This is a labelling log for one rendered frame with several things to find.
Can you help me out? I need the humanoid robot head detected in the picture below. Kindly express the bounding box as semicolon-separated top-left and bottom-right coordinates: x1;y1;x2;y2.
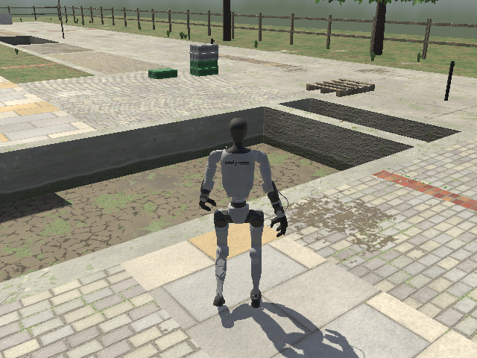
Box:
225;118;250;154

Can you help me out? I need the robot left upper arm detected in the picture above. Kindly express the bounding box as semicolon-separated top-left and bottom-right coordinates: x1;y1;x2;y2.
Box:
202;150;223;190

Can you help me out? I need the robot right upper arm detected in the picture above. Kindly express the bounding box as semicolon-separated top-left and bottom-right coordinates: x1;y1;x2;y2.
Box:
253;150;274;192

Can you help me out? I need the robot left forearm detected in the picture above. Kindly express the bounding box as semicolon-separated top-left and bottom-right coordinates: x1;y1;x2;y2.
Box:
200;178;211;202

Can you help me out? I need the right robot hand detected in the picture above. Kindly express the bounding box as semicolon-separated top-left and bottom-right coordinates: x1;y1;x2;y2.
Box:
271;215;288;237

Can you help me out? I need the robot right forearm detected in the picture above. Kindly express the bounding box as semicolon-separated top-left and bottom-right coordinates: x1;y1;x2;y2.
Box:
268;181;285;218

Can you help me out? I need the left robot hand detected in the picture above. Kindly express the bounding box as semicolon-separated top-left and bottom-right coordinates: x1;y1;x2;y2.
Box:
199;198;216;211

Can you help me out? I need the right robot thigh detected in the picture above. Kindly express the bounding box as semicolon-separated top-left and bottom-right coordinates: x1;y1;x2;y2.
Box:
249;208;264;260

